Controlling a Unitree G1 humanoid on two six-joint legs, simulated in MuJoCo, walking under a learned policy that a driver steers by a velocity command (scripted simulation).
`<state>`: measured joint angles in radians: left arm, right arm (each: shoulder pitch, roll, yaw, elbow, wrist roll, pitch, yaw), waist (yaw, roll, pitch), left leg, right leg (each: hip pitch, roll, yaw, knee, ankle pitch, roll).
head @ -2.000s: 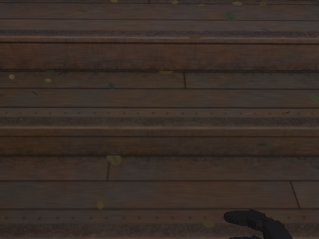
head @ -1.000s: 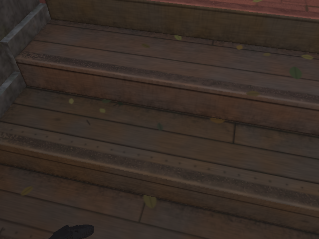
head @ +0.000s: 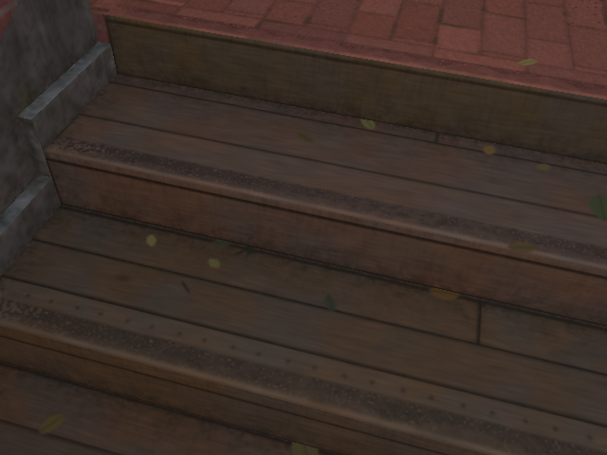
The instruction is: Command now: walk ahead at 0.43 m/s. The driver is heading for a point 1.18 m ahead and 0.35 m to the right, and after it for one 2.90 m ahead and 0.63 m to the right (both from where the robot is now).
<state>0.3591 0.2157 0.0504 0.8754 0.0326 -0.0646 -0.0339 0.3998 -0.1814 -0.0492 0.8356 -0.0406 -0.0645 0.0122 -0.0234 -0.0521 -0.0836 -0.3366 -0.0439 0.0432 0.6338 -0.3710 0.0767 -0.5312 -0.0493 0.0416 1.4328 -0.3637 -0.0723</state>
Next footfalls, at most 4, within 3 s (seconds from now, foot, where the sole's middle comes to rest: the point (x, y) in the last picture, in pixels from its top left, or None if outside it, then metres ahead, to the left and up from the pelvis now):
0.34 right None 0.33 -0.09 -0.61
0.82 left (281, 331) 0.67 0.04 -0.45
1.38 right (454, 199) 0.89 -0.31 -0.30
1.84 left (436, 42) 1.26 -0.31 -0.15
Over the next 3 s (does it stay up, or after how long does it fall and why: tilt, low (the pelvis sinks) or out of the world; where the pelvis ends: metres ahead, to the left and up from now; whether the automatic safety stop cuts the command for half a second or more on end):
stays up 1.23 -0.37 0.62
